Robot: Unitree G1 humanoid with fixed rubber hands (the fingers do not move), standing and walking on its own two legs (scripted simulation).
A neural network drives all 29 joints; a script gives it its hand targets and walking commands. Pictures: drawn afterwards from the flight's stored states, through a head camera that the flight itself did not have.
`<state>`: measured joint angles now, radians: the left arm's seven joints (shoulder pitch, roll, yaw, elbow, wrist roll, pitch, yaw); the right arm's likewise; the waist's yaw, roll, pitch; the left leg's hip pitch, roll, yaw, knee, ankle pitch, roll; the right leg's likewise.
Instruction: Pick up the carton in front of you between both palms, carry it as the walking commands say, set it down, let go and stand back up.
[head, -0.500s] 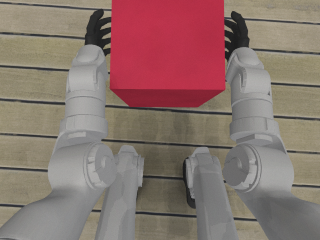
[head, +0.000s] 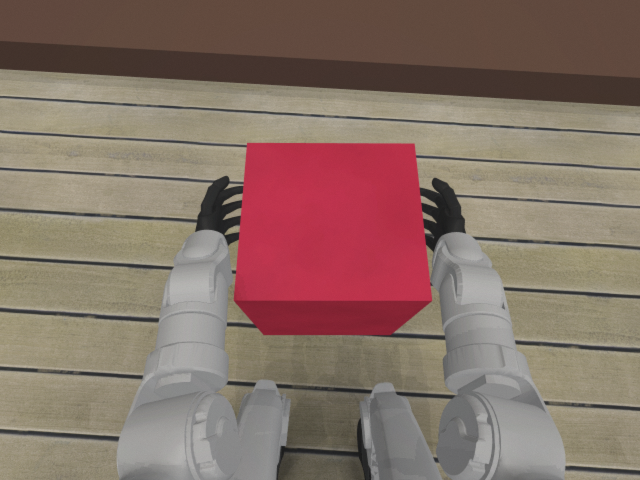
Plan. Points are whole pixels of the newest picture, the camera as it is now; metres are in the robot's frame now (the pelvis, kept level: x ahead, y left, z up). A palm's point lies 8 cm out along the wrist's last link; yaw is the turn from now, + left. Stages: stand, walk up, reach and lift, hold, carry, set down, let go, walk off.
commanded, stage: reach and lift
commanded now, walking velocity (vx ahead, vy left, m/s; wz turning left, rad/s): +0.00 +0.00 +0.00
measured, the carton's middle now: (328, 252) +0.43 +0.00 -0.10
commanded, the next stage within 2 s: hold in 1.66 s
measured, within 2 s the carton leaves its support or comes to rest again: neither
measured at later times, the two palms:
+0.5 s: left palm (167, 226) +0.36 +0.15 +0.12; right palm (511, 229) +0.37 -0.15 +0.12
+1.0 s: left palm (135, 224) +0.34 +0.15 +0.17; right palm (554, 227) +0.34 -0.15 +0.17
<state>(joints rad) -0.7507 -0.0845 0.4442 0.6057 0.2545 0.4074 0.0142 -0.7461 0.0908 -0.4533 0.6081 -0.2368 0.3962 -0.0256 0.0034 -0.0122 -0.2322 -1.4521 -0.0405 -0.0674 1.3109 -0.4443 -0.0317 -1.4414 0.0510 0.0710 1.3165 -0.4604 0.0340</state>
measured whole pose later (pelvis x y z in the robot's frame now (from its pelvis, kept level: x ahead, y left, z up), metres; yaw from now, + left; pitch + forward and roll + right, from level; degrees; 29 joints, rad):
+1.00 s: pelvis +0.04 +0.00 +0.15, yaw +0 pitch -4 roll +0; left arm -0.34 -0.17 0.32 0.37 0.31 0.61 -0.03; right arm -0.34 0.17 -0.33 0.38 -0.31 0.61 0.03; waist 0.00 -0.01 0.03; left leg -0.18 -0.02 -0.08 0.47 -0.21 -0.01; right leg -0.17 0.01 0.08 0.47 -0.22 0.01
